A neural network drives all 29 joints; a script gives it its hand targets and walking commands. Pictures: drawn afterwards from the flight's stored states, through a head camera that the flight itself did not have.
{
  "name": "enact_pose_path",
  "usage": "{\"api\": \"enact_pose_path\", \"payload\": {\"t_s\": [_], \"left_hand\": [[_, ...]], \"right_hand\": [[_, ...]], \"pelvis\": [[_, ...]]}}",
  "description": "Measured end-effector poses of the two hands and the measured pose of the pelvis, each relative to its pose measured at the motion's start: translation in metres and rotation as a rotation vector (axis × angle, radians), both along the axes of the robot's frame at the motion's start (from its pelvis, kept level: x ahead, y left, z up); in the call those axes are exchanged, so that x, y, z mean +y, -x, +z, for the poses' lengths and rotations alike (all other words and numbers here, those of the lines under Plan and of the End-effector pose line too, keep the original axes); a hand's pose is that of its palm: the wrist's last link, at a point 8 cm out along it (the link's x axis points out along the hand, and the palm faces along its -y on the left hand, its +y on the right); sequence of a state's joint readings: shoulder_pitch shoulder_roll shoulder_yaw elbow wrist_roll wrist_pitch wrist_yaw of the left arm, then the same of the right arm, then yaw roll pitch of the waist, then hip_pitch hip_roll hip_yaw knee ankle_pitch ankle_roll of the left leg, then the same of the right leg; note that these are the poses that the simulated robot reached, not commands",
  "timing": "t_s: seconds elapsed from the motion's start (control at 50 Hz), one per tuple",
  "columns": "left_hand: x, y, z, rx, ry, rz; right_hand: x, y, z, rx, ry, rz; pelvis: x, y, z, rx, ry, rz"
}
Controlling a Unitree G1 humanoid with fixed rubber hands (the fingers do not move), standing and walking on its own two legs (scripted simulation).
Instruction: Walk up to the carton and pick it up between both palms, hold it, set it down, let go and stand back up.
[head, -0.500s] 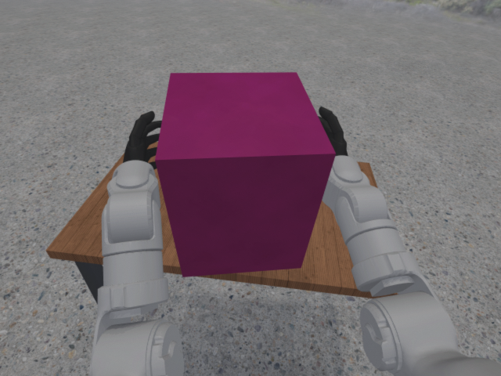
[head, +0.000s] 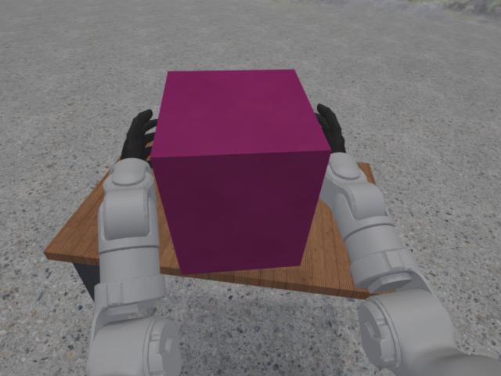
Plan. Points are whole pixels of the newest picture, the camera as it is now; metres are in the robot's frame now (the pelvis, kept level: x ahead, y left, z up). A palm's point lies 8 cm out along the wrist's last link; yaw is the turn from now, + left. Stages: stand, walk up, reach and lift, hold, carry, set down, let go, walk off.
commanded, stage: hold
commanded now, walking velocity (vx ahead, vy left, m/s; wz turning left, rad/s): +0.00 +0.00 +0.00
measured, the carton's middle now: (237, 173) +0.38 +0.01 +0.18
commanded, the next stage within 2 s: set down in 1.34 s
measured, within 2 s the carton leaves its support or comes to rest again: neither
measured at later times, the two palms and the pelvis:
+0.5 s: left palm (133, 165) +0.36 +0.16 +0.22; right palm (326, 159) +0.36 -0.13 +0.21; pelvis +0.00 +0.01 +0.00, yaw +0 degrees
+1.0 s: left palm (135, 165) +0.36 +0.15 +0.22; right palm (330, 160) +0.36 -0.14 +0.21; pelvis +0.00 +0.00 +0.00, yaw +0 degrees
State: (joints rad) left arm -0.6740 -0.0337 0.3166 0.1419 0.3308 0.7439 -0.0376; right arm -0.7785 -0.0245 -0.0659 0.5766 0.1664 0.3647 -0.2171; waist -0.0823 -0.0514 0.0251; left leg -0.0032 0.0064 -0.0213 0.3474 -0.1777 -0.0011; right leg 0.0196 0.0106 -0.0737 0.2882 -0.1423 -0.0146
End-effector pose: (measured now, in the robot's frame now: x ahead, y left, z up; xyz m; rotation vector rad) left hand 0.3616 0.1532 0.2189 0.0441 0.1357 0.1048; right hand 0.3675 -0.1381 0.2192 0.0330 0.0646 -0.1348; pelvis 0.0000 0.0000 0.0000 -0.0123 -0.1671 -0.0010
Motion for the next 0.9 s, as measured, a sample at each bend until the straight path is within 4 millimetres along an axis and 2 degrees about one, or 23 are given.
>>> {"api": "enact_pose_path", "payload": {"t_s": [0.5, 0.9], "left_hand": [[0.0053, 0.0024, -0.0017, -0.007, -0.013, -0.002], [0.0017, 0.0039, -0.0011, -0.007, -0.013, -0.002]], "right_hand": [[0.0052, 0.0026, -0.0063, -0.007, -0.011, -0.001], [0.0017, 0.0045, -0.0063, -0.008, -0.002, -0.002]], "pelvis": [[0.0080, -0.0041, -0.0003, -0.011, 0.006, -0.005], [0.0043, -0.0002, -0.0001, -0.013, 0.003, -0.003]]}}
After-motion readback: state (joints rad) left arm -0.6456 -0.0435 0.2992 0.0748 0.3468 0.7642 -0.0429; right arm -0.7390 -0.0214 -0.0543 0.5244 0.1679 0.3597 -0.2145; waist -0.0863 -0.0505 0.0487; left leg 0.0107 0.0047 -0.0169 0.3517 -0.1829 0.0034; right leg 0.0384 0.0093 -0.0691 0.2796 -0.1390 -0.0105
